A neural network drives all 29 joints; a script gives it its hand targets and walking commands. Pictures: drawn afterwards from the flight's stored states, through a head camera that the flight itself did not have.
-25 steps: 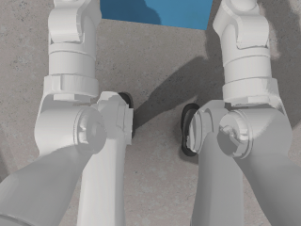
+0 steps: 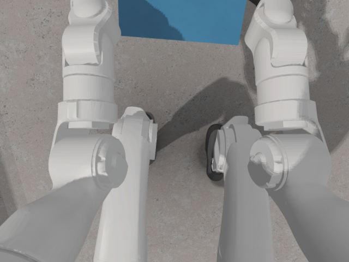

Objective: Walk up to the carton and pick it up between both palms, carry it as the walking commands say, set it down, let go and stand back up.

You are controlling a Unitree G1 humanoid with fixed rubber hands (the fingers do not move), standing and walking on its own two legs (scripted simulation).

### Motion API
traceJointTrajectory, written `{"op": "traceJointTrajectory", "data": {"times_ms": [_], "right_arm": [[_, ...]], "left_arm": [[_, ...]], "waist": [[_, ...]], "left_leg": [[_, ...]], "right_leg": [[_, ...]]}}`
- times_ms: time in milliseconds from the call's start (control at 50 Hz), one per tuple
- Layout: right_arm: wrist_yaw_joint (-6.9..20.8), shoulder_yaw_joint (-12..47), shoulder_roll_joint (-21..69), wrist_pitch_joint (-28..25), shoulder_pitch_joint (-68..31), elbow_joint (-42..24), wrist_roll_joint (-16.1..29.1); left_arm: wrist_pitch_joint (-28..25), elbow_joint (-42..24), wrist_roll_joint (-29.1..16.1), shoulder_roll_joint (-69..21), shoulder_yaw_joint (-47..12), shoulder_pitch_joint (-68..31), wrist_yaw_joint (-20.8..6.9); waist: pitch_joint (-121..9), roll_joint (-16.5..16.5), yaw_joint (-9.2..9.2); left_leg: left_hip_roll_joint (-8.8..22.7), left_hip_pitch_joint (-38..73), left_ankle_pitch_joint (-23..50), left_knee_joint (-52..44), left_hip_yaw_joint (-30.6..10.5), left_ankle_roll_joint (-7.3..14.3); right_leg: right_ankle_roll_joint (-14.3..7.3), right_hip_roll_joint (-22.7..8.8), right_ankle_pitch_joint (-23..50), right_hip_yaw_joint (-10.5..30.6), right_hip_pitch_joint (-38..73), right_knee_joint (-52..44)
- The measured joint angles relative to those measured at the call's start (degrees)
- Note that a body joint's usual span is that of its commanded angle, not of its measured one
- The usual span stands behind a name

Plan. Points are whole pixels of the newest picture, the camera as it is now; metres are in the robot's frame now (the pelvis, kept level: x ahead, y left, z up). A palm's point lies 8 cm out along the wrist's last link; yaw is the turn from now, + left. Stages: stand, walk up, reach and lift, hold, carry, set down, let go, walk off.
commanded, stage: reach and lift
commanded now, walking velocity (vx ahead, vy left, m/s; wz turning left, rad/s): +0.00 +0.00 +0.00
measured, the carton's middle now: out of the picture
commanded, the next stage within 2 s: none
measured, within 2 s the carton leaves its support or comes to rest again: neither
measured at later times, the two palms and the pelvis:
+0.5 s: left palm out of the picture +0.52 +0.17 -0.03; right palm out of the picture +0.52 -0.10 -0.05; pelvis +0.00 +0.00 +0.05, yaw +0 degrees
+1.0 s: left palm out of the picture +0.49 +0.17 +0.04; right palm out of the picture +0.50 -0.11 +0.02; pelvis +0.00 +0.00 +0.10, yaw +0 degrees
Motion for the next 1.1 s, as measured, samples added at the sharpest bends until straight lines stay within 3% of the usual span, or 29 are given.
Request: {"op": "traceJointTrajectory", "data": {"times_ms": [120, 500, 660, 1100], "right_arm": [[0.1, -0.9, 1.2, 0.2, 1.3, -1.2, -1.2], [-0.8, -1.1, 3.0, 2.0, 4.9, -2.6, -1.7], [0.2, -1.5, 4.2, 1.2, 8.2, -5.3, -2.1], [0.0, -0.7, 5.3, 2.0, 13.5, -4.9, -2.6]], "left_arm": [[0.2, -0.1, 0.8, -0.3, 0.5, 0.6, -0.9], [1.6, 0.4, 2.5, -1.1, 1.3, 3.1, -2.3], [1.7, -3.6, 1.2, -2.4, -0.5, 7.0, -1.0], [1.6, -1.9, 2.0, -3.8, -1.2, 12.1, -0.9]], "waist": [[-0.1, 0.1, -0.65], [-0.6, -0.7, -0.08], [0.0, -0.3, -0.14], [-2.1, -0.3, -0.67]], "left_leg": [[-0.1, 2.8, 0.5, -2.2, 0.0, 0.1], [0.4, 12.0, 1.3, -9.1, 0.2, 0.3], [0.1, 17.0, 2.0, -13.2, 0.0, 0.2], [0.5, 27.8, 3.3, -21.6, 0.4, 0.8]], "right_leg": [[0.0, 0.1, 0.4, 0.1, 2.8, -2.2], [-0.3, 0.8, 1.6, 0.7, 11.5, -8.7], [-0.4, 0.3, 2.0, 0.6, 16.8, -12.9], [-0.4, 0.4, 3.7, 1.1, 27.6, -21.6]]}}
